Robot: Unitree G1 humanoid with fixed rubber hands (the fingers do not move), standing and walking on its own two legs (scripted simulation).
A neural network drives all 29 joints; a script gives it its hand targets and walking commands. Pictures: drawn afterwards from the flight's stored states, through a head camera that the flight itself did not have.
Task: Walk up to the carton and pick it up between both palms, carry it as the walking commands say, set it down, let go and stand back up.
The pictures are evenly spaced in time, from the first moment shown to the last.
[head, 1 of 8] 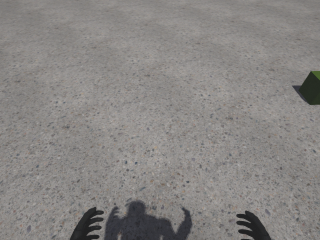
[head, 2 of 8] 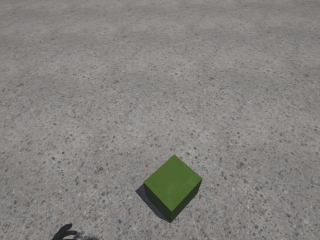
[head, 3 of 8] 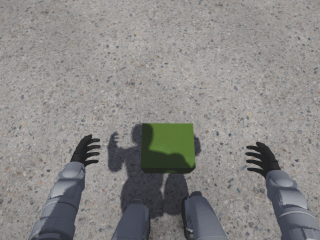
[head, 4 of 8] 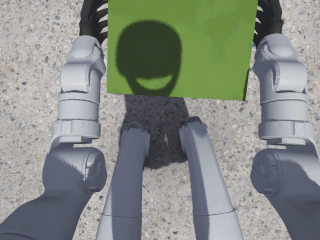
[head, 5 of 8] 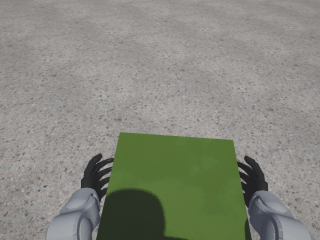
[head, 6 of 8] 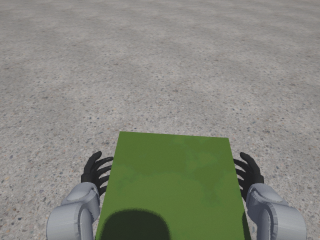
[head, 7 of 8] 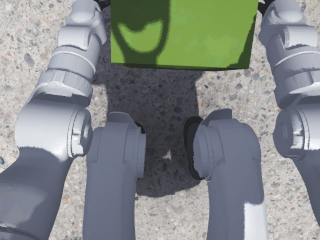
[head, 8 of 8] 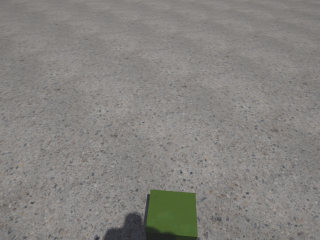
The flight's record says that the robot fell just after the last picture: no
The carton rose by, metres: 0.69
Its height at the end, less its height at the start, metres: +0.00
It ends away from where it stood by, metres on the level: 4.01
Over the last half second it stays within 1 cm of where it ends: yes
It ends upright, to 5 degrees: yes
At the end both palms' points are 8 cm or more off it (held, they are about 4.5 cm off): yes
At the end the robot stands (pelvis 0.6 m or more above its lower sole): yes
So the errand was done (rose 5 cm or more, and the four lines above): yes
